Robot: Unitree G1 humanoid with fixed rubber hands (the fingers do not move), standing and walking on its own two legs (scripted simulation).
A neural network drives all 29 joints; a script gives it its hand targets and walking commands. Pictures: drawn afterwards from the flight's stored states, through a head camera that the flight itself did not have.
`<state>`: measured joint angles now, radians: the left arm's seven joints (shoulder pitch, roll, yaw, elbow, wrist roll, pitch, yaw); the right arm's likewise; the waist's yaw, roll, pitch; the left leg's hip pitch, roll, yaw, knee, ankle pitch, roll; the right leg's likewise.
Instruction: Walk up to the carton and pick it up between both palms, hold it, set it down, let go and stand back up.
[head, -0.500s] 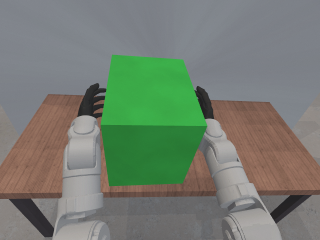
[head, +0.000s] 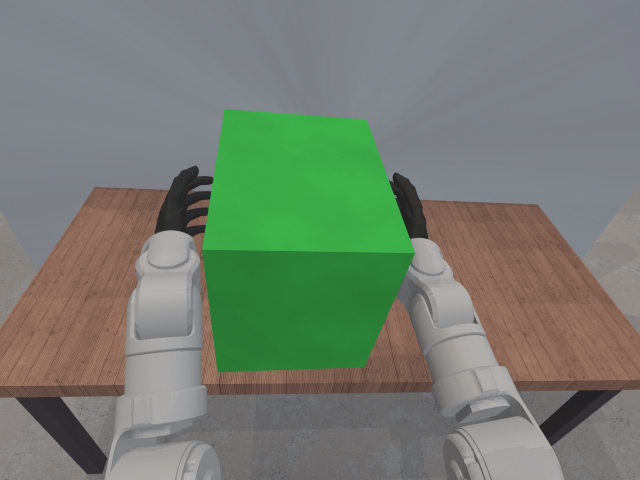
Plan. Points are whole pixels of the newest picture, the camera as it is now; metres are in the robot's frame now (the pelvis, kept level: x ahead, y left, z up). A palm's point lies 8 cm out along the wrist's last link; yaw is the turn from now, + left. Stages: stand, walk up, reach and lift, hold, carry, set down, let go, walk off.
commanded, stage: hold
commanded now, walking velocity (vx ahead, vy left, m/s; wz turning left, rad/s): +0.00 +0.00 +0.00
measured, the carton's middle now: (295, 240) +0.37 +0.02 +0.14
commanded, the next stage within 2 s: set down in 0.18 s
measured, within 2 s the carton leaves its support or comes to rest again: neither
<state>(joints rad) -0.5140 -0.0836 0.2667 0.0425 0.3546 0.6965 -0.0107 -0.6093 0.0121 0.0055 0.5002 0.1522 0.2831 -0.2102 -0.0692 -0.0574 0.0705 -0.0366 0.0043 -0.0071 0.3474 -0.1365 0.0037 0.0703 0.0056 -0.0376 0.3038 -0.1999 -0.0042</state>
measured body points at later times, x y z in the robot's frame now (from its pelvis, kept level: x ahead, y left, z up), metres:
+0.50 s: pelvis +0.00 +0.00 +0.00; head -0.05 +0.02 +0.45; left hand +0.36 +0.17 +0.17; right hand +0.37 -0.11 +0.16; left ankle +0.05 +0.11 -0.75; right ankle -0.01 -0.11 -0.75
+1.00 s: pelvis +0.02 +0.00 +0.00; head +0.01 +0.03 +0.45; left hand +0.39 +0.16 +0.10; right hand +0.40 -0.13 +0.11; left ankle +0.05 +0.11 -0.75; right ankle -0.01 -0.11 -0.75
